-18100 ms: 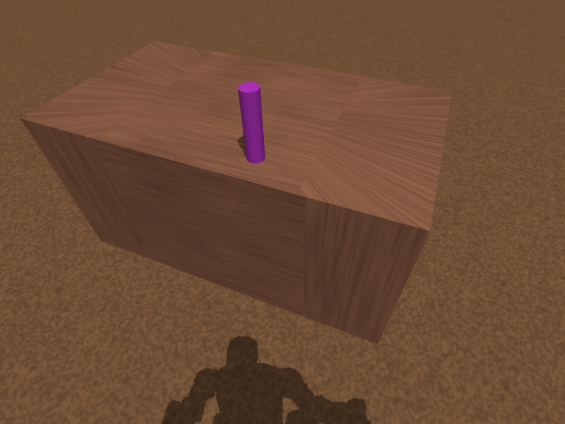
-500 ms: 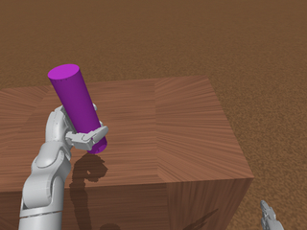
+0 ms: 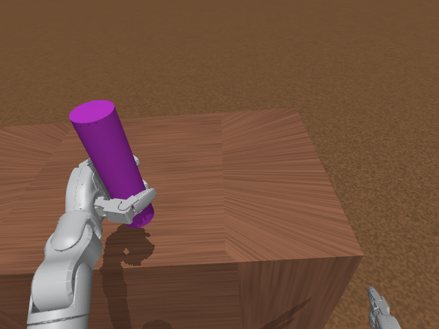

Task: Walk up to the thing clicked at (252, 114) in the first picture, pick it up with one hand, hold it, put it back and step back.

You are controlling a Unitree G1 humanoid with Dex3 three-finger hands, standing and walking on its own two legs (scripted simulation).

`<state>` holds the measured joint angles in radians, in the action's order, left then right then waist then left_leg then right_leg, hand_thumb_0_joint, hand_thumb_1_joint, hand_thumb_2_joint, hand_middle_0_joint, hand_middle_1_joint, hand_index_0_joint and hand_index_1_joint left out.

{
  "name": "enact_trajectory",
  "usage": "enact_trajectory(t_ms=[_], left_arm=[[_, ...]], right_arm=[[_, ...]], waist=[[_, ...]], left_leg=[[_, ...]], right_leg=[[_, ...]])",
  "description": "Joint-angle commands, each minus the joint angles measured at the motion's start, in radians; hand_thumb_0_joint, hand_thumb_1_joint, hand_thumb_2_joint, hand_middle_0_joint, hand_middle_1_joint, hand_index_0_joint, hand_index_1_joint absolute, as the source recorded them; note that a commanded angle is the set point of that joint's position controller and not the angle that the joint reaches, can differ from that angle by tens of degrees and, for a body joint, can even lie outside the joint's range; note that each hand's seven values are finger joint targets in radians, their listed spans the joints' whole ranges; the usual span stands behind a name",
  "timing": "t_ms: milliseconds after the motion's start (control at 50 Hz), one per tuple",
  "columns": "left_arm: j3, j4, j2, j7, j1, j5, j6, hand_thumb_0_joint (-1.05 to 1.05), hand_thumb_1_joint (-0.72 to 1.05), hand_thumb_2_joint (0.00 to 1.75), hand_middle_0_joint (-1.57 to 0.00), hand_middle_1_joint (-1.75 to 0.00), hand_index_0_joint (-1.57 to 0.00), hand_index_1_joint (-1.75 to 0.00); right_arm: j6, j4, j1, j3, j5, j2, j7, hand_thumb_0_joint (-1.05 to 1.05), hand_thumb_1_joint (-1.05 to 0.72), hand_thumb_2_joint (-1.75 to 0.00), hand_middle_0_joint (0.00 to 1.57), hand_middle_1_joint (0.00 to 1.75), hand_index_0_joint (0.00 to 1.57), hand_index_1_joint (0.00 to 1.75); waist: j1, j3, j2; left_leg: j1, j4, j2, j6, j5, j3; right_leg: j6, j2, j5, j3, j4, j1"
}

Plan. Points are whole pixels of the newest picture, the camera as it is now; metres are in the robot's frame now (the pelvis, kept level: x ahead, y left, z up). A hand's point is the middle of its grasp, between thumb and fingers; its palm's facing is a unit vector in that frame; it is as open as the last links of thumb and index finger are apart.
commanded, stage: hold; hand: left
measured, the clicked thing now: (119, 172) +0.31 +0.16 +0.22
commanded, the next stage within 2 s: crouch in 0.60 s
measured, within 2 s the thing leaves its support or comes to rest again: neither
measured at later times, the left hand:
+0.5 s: hand (126, 185) +0.32 +0.17 +0.18, palm faces +0.15 -0.99 +0.00, open 8.5 cm
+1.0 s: hand (133, 190) +0.35 +0.18 +0.14, palm faces +0.15 -0.99 +0.01, open 8.5 cm
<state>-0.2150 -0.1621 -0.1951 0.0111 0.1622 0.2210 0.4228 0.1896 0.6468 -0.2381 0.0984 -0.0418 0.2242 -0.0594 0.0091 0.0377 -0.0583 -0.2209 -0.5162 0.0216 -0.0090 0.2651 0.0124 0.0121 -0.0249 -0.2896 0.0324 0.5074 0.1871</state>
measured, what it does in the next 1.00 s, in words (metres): stands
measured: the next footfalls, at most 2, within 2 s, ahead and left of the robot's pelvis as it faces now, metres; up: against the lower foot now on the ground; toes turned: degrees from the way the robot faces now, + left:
none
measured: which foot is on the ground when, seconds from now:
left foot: down 0.00-1.00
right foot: down 0.00-1.00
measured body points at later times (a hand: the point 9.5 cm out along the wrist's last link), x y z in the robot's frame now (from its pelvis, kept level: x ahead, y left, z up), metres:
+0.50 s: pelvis +0.00 +0.00 +0.00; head -0.02 -0.02 +0.45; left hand +0.31 +0.22 +0.18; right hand +0.17 -0.26 -0.08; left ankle +0.01 +0.13 -0.74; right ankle -0.01 -0.13 -0.74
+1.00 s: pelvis -0.01 +0.00 +0.00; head -0.01 -0.01 +0.45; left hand +0.33 +0.23 +0.14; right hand +0.15 -0.26 -0.09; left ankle +0.01 +0.13 -0.74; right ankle -0.01 -0.13 -0.74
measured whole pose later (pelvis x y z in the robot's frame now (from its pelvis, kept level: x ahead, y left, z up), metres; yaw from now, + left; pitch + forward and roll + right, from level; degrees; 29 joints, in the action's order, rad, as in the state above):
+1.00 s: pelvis -0.01 +0.00 +0.00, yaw +0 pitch -1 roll +0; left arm -0.23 0.09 -0.21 0.01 0.27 0.19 0.31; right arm 0.21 0.70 -0.21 0.08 -0.03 0.22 -0.05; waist -0.01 0.00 -0.03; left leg -0.26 -0.52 0.02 -0.01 0.25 0.01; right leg 0.01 -0.02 -0.28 0.03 0.52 0.23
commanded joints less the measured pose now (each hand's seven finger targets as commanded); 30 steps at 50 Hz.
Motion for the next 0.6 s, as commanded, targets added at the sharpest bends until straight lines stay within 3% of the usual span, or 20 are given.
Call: enact_trajectory(t_ms=[0,20,40,120,180,200,220,240,320,360,400,420,500,540,560,580], left_arm=[[-0.075,-0.232,-0.166,-0.016,0.396,-0.001,-0.092,0.00,0.23,1.30,-1.31,-1.47,-1.33,-1.47],[-0.068,-0.242,-0.169,-0.016,0.404,-0.007,-0.095,0.00,0.23,1.30,-1.31,-1.47,-1.33,-1.47],[-0.080,-0.218,-0.177,-0.017,0.400,-0.008,-0.097,0.00,0.22,1.30,-1.31,-1.47,-1.34,-1.47],[-0.064,-0.186,-0.161,0.002,0.372,0.003,-0.086,0.00,0.25,1.31,-1.32,-1.48,-1.35,-1.47],[-0.056,-0.161,-0.153,0.022,0.342,0.006,-0.069,0.00,0.25,1.30,-1.33,-1.47,-1.35,-1.47],[-0.042,-0.195,-0.145,0.026,0.344,0.009,-0.069,0.00,0.24,1.30,-1.33,-1.47,-1.36,-1.47],[-0.075,-0.187,-0.167,0.023,0.338,0.012,-0.066,0.00,0.23,1.30,-1.32,-1.47,-1.35,-1.47],[-0.060,-0.181,-0.141,0.027,0.325,0.017,-0.064,0.00,0.23,1.29,-1.32,-1.46,-1.35,-1.46],[-0.069,-0.225,-0.154,0.013,0.332,0.010,-0.073,0.00,0.23,1.29,-1.30,-1.46,-1.33,-1.46],[-0.076,-0.265,-0.160,0.000,0.351,0.001,-0.085,0.00,0.24,1.29,-1.29,-1.45,-1.32,-1.45],[-0.082,-0.292,-0.171,-0.013,0.379,-0.002,-0.099,0.00,0.24,1.27,-1.28,-1.43,-1.31,-1.43],[-0.090,-0.326,-0.185,-0.018,0.387,-0.004,-0.108,0.00,0.23,1.27,-1.29,-1.44,-1.32,-1.44],[-0.052,-0.274,-0.164,-0.012,0.387,-0.012,-0.106,0.00,0.24,1.30,-1.32,-1.46,-1.34,-1.46],[-0.065,-0.208,-0.168,-0.006,0.396,-0.003,-0.090,0.00,0.23,1.31,-1.33,-1.47,-1.35,-1.48],[-0.053,-0.189,-0.154,0.000,0.396,0.003,-0.083,0.00,0.24,1.31,-1.33,-1.48,-1.36,-1.48],[-0.066,-0.158,-0.165,0.006,0.391,0.007,-0.076,0.00,0.22,1.32,-1.34,-1.49,-1.37,-1.49]], right_arm=[[0.063,-0.160,0.143,0.043,0.006,0.131,-0.016,0.00,0.53,-0.06,0.05,0.05,0.05,0.05],[0.064,-0.167,0.151,0.027,0.005,0.110,-0.015,0.00,0.53,-0.06,0.05,0.05,0.05,0.05],[0.063,-0.170,0.148,0.029,0.006,0.113,-0.017,0.00,0.52,-0.06,0.05,0.05,0.05,0.05],[0.060,-0.140,0.140,0.049,0.005,0.137,-0.019,0.00,0.53,-0.06,0.05,0.05,0.05,0.05],[0.056,-0.160,0.121,0.038,0.003,0.128,-0.014,0.00,0.53,-0.06,0.05,0.05,0.05,0.05],[0.055,-0.161,0.129,0.024,0.000,0.109,-0.012,0.00,0.53,-0.06,0.05,0.05,0.05,0.05],[0.053,-0.147,0.120,0.042,0.000,0.126,-0.010,0.00,0.53,-0.06,0.05,0.05,0.05,0.05],[0.055,-0.158,0.115,0.028,0.000,0.114,-0.006,0.00,0.53,-0.06,0.05,0.05,0.05,0.05],[0.049,-0.170,0.123,0.054,0.000,0.142,-0.002,0.00,0.53,-0.06,0.05,0.05,0.05,0.05],[0.047,-0.167,0.101,0.027,0.001,0.108,-0.001,0.00,0.53,-0.06,0.05,0.05,0.05,0.05],[0.051,-0.184,0.118,0.056,0.004,0.138,-0.008,0.00,0.53,-0.06,0.05,0.05,0.05,0.05],[0.054,-0.170,0.109,0.046,0.005,0.128,-0.007,0.00,0.53,-0.06,0.05,0.05,0.05,0.05],[0.058,-0.150,0.132,0.034,0.009,0.114,-0.020,0.00,0.52,-0.06,0.05,0.05,0.05,0.05],[0.060,-0.158,0.147,0.038,0.010,0.123,-0.026,0.00,0.52,-0.06,0.05,0.05,0.05,0.05],[0.059,-0.143,0.153,0.019,0.008,0.105,-0.023,0.00,0.52,-0.06,0.05,0.05,0.05,0.05],[0.059,-0.142,0.153,0.039,0.007,0.126,-0.026,0.00,0.52,-0.06,0.05,0.05,0.05,0.05]], waist=[[-0.009,0.166,0.065],[-0.002,0.167,0.046],[-0.001,0.180,0.046],[-0.005,0.168,0.044],[-0.008,0.176,0.091],[0.005,0.164,0.081],[0.003,0.172,0.078],[0.002,0.143,0.098],[0.003,0.179,0.078],[0.005,0.187,0.041],[-0.007,0.209,0.052],[-0.002,0.221,0.042],[-0.014,0.196,0.031],[-0.019,0.184,0.064],[-0.009,0.171,0.064],[-0.015,0.175,0.071]], left_leg=[[0.105,0.056,-0.028,0.024,-0.182,0.008],[0.100,0.062,-0.026,0.022,-0.170,0.004],[0.105,0.063,-0.023,0.020,-0.176,0.003],[0.109,0.059,-0.025,0.021,-0.195,0.004],[0.113,0.058,-0.023,0.025,-0.214,0.003],[0.104,0.059,-0.026,0.025,-0.209,0.004],[0.107,0.057,-0.027,0.025,-0.210,0.007],[0.096,0.058,-0.027,0.025,-0.197,0.008],[0.107,0.058,-0.024,0.023,-0.222,0.004],[0.118,0.055,-0.024,0.019,-0.223,0.005],[0.129,0.045,-0.024,0.022,-0.249,0.004],[0.131,0.046,-0.024,0.020,-0.242,0.002],[0.125,0.045,-0.025,0.022,-0.243,0.003],[0.124,0.048,-0.026,0.026,-0.229,0.004],[0.119,0.052,-0.026,0.025,-0.224,0.001],[0.118,0.052,-0.028,0.028,-0.224,0.004]], right_leg=[[-0.001,0.015,0.205,0.011,-0.092,0.013],[-0.005,0.016,0.189,0.014,-0.094,0.008],[-0.007,0.019,0.189,0.016,-0.091,0.001],[-0.006,0.019,0.213,0.018,-0.088,0.011],[-0.005,0.022,0.229,0.021,-0.091,0.006],[-0.005,0.020,0.222,0.023,-0.094,0.008],[-0.005,0.018,0.223,0.020,-0.094,0.013],[-0.002,0.020,0.210,0.022,-0.099,0.021],[-0.006,0.021,0.236,0.020,-0.082,0.004],[-0.008,0.021,0.231,0.020,-0.079,0.007],[-0.004,0.018,0.263,0.016,-0.076,-0.007],[-0.006,0.019,0.256,0.015,-0.071,-0.009],[-0.003,0.015,0.266,0.012,-0.076,0.001],[0.001,0.014,0.258,0.012,-0.085,0.003],[-0.002,0.015,0.251,0.017,-0.084,0.002],[0.000,0.013,0.254,0.014,-0.089,0.006]])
